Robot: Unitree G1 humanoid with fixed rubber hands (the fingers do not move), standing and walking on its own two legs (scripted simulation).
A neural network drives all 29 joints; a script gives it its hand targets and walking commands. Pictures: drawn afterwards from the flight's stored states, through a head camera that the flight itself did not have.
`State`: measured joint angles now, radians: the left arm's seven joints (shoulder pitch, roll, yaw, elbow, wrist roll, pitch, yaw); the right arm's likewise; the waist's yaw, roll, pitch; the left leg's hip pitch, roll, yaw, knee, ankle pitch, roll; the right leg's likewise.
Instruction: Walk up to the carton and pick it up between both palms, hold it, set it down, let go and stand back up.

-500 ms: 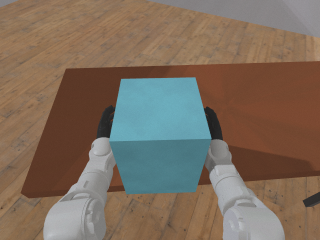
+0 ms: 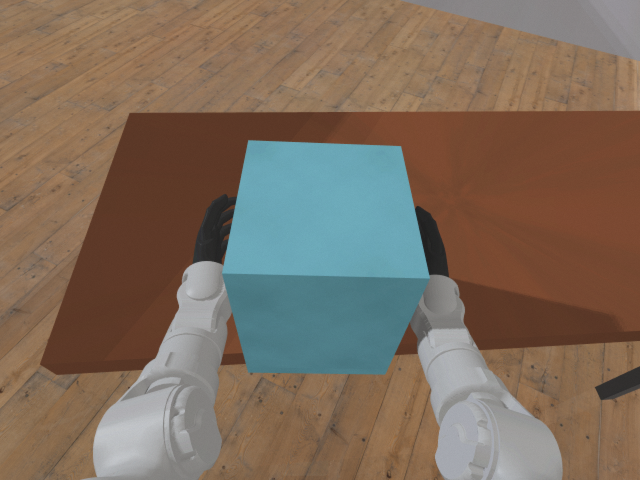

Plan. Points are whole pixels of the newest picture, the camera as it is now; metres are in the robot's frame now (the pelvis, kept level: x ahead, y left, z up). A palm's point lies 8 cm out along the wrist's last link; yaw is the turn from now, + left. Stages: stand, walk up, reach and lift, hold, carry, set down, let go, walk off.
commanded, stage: set down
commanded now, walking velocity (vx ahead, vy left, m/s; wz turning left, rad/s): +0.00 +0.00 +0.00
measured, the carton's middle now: (321, 264) +0.40 +0.03 +0.01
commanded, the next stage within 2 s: none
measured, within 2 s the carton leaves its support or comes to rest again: neither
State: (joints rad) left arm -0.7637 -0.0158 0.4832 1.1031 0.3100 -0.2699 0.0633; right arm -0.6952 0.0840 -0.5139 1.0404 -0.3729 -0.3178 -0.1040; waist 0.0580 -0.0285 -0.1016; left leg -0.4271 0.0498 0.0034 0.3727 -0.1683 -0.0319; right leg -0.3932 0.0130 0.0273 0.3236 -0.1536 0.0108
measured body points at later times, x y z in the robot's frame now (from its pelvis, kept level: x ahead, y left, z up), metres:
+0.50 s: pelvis -0.01 +0.00 +0.00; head +0.07 +0.02 +0.44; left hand +0.42 +0.18 +0.03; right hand +0.42 -0.11 +0.03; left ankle -0.01 +0.14 -0.74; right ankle -0.01 -0.13 -0.74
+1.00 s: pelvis -0.03 +0.00 -0.01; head +0.01 +0.02 +0.44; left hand +0.41 +0.24 +0.13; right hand +0.44 -0.18 +0.12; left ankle -0.01 +0.14 -0.74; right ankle -0.01 -0.13 -0.74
